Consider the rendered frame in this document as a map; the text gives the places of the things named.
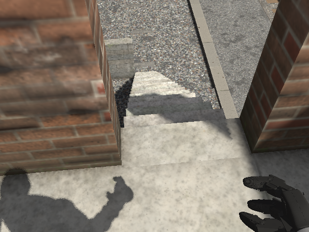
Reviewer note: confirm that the robot right hand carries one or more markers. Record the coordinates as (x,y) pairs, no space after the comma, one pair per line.
(289,215)

